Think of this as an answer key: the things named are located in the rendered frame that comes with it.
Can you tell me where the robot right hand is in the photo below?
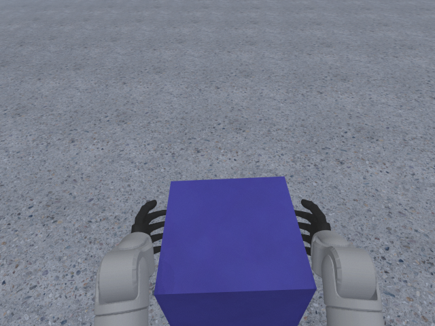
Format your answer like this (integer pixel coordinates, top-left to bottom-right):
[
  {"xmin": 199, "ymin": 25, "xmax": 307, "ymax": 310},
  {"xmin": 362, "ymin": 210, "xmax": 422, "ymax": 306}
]
[{"xmin": 294, "ymin": 199, "xmax": 331, "ymax": 256}]

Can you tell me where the robot right forearm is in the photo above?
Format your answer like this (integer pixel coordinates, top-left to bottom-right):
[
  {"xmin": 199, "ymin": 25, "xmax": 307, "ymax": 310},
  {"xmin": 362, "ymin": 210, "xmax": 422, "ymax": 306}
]
[{"xmin": 311, "ymin": 230, "xmax": 385, "ymax": 326}]

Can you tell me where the carton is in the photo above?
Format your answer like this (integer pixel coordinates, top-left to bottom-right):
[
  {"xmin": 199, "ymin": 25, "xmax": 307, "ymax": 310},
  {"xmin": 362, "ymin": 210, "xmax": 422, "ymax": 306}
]
[{"xmin": 154, "ymin": 177, "xmax": 317, "ymax": 326}]

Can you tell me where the robot left forearm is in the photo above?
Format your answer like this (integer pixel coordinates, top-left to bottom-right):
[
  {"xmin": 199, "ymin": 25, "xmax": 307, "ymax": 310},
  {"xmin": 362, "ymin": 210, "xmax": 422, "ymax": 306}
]
[{"xmin": 94, "ymin": 232, "xmax": 155, "ymax": 326}]

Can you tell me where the robot left hand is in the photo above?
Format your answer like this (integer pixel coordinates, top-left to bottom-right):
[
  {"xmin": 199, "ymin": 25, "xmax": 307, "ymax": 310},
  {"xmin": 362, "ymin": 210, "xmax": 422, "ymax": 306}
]
[{"xmin": 131, "ymin": 200, "xmax": 167, "ymax": 254}]

